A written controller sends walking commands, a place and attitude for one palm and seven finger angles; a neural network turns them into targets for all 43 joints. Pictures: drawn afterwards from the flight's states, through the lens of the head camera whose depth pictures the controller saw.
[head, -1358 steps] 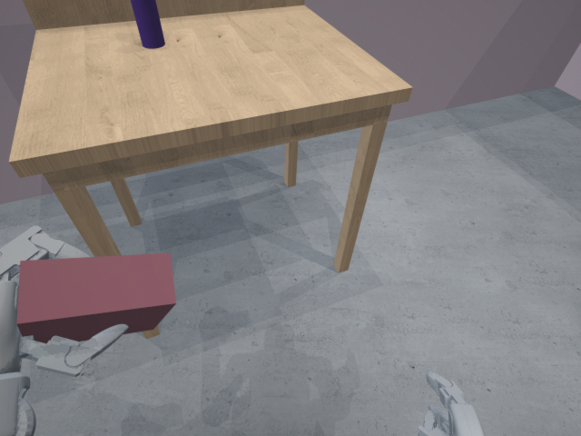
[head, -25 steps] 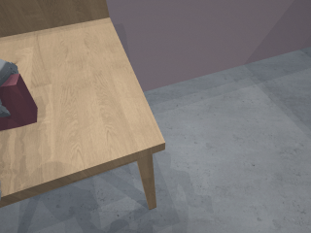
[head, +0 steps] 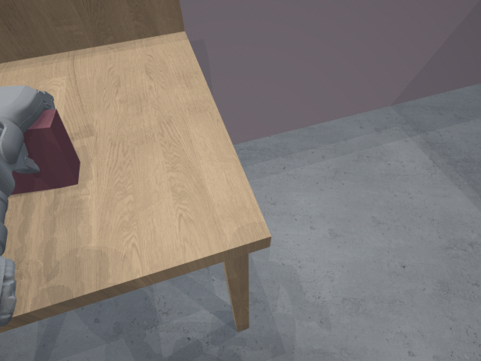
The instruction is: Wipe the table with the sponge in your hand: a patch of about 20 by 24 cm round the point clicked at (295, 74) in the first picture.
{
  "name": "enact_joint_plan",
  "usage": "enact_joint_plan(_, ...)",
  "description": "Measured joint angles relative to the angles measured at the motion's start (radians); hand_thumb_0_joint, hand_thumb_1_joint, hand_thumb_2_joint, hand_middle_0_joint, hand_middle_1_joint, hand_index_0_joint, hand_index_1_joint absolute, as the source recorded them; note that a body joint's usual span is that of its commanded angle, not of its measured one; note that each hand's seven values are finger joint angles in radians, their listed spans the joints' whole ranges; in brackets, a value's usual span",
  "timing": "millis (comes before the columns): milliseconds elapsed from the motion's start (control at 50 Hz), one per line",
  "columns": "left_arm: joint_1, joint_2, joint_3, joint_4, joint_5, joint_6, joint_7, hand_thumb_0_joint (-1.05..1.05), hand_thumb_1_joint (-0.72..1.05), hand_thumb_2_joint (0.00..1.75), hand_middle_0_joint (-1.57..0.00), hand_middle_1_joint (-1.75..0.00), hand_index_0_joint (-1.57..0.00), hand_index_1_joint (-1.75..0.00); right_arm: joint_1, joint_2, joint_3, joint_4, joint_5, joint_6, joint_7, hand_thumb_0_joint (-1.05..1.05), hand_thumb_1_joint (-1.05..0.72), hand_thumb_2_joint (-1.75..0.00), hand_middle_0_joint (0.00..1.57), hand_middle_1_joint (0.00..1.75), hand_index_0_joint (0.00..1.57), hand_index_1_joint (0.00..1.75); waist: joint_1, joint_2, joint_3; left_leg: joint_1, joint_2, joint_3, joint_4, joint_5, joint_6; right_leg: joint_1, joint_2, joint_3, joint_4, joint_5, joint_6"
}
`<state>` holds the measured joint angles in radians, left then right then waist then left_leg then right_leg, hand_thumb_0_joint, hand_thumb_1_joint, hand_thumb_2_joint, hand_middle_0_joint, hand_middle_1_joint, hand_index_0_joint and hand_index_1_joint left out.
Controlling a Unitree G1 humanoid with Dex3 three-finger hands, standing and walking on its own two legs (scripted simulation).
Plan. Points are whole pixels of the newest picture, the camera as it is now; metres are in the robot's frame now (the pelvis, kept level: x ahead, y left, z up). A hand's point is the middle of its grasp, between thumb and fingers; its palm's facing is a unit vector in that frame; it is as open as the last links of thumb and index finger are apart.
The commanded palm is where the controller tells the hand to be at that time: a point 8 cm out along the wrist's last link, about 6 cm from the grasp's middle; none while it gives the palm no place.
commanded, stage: slide across to the middle lane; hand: left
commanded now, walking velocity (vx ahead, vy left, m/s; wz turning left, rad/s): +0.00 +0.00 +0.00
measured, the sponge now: (34, 163) +0.39 +0.39 +0.10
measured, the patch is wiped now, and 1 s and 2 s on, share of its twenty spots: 0.25 0.45 0.65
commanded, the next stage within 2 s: wipe back along the middle lane in 0.52 s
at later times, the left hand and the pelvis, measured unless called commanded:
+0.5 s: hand (61, 129) +0.42 +0.33 +0.15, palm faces -0.07 +0.06 -1.00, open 9.8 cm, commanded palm +0.40 +0.32 +0.21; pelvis +0.01 +0.00 +0.01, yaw +0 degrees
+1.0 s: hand (73, 142) +0.39 +0.30 +0.15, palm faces +0.00 +0.04 -1.00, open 9.8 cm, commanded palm +0.36 +0.29 +0.19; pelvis +0.00 -0.01 +0.01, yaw -1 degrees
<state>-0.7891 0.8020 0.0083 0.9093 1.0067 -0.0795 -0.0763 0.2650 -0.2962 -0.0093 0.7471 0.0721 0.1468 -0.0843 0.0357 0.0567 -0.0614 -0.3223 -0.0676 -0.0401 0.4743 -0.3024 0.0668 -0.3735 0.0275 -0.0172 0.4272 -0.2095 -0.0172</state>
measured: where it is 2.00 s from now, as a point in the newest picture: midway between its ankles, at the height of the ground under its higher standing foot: outside the picture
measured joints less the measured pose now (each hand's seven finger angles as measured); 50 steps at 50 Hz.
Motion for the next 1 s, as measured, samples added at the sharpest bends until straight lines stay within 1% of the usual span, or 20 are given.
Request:
enact_joint_plan(60, 0.006, -0.021, -0.01, -0.038, 0.001, 0.011, -0.002, 0.0, -0.52, 1.12, -0.78, -1.36, -0.77, -1.41, -0.013, 0.001, -0.001, -0.004, -0.004, 0.0, 0.004, 0.0, -0.91, -0.9, 0.21, 0.3, 0.2, 0.3, 0.004, 0.003, 0.002, 0.016, -0.003, -0.002, -0.014, 0.004, 0.002, 0.016, -0.003, -0.001, -0.012, 0.001, 0.002)
enact_joint_plan(120, 0.015, -0.048, -0.022, -0.076, -0.011, 0.026, -0.004, 0.0, -0.51, 1.12, -0.78, -1.37, -0.77, -1.41, -0.028, 0.0, -0.001, -0.007, -0.006, 0.001, 0.008, 0.0, -0.91, -0.9, 0.21, 0.3, 0.2, 0.3, 0.007, 0.009, 0.004, 0.033, -0.006, -0.003, -0.027, 0.007, 0.005, 0.031, -0.006, -0.001, -0.021, 0.002, 0.005)
enact_joint_plan(180, 0.029, -0.074, -0.017, -0.104, -0.022, 0.043, -0.004, 0.0, -0.51, 1.12, -0.77, -1.37, -0.77, -1.42, -0.048, 0.001, 0.005, -0.01, -0.007, 0.006, 0.011, 0.0, -0.91, -0.9, 0.21, 0.3, 0.2, 0.3, 0.008, 0.014, 0.004, 0.051, -0.008, 0.001, -0.043, 0.011, 0.007, 0.045, -0.008, 0.004, -0.03, 0.004, 0.008)
enact_joint_plan(360, 0.055, -0.134, -0.045, -0.163, -0.015, 0.136, 0.003, 0.0, -0.51, 1.12, -0.77, -1.38, -0.76, -1.42, -0.087, 0.008, 0.019, -0.015, -0.012, 0.008, 0.025, 0.0, -0.91, -0.9, 0.21, 0.3, 0.2, 0.3, 0.011, 0.02, 0.006, 0.089, -0.009, 0.006, -0.081, 0.026, 0.007, 0.076, -0.01, 0.011, -0.055, 0.012, 0.009)
enact_joint_plan(500, 0.034, -0.153, -0.084, -0.16, -0.013, 0.189, -0.005, -0.01, -0.51, 1.12, -0.77, -1.38, -0.76, -1.43, -0.095, 0.008, 0.027, -0.007, -0.012, -0.003, 0.021, 0.0, -0.91, -0.9, 0.21, 0.3, 0.2, 0.3, 0.012, 0.016, 0.013, 0.106, -0.009, 0.002, -0.097, 0.036, 0.004, 0.091, -0.01, 0.007, -0.065, 0.018, 0.006)
enact_joint_plan(620, 0.018, -0.157, -0.1, -0.14, -0.008, 0.191, -0.014, -0.01, -0.51, 1.12, -0.77, -1.38, -0.76, -1.43, -0.089, 0.001, 0.029, -0.001, -0.014, -0.013, 0.011, 0.0, -0.91, -0.9, 0.21, 0.3, 0.2, 0.3, 0.005, 0.015, 0.016, 0.115, -0.006, 0.001, -0.104, 0.04, 0.001, 0.098, -0.008, 0.007, -0.068, 0.021, 0.002)
enact_joint_plan(700, 0.028, -0.156, -0.087, -0.141, -0.007, 0.181, -0.015, -0.01, -0.51, 1.11, -0.77, -1.38, -0.76, -1.43, -0.078, -0.002, 0.027, -0.002, -0.016, -0.015, 0.008, 0.0, -0.91, -0.9, 0.21, 0.3, 0.2, 0.3, 0.002, 0.017, 0.016, 0.12, -0.003, 0.007, -0.111, 0.043, -0.001, 0.099, -0.005, 0.012, -0.07, 0.024, 0.0)
enact_joint_plan(820, 0.111, -0.168, -0.057, -0.226, -0.027, 0.185, 0.007, -0.01, -0.51, 1.11, -0.76, -1.39, -0.76, -1.43, -0.061, -0.009, 0.02, -0.002, -0.016, -0.008, 0.017, 0.0, -0.91, -0.9, 0.2, 0.3, 0.2, 0.3, 0.008, 0.025, 0.01, 0.133, 0.002, 0.017, -0.116, 0.041, -0.004, 0.106, 0.001, 0.022, -0.069, 0.023, -0.003)
enact_joint_plan(940, 0.189, -0.197, -0.053, -0.319, -0.048, 0.243, 0.031, -0.01, -0.5, 1.11, -0.76, -1.39, -0.75, -1.44, -0.076, -0.011, 0.022, 0.001, -0.014, -0.006, 0.026, 0.01, -0.91, -0.9, 0.2, 0.3, 0.2, 0.3, 0.019, 0.03, 0.008, 0.151, 0.004, 0.02, -0.115, 0.038, -0.006, 0.119, 0.004, 0.024, -0.061, 0.018, -0.006)
enact_joint_plan(1000, 0.2, -0.207, -0.066, -0.339, -0.046, 0.277, 0.036, -0.01, -0.5, 1.11, -0.75, -1.4, -0.75, -1.44, -0.098, -0.01, 0.03, -0.001, -0.012, -0.007, 0.024, 0.01, -0.91, -0.9, 0.2, 0.3, 0.2, 0.3, 0.023, 0.029, 0.012, 0.158, 0.005, 0.019, -0.114, 0.038, -0.008, 0.125, 0.005, 0.024, -0.056, 0.016, -0.008)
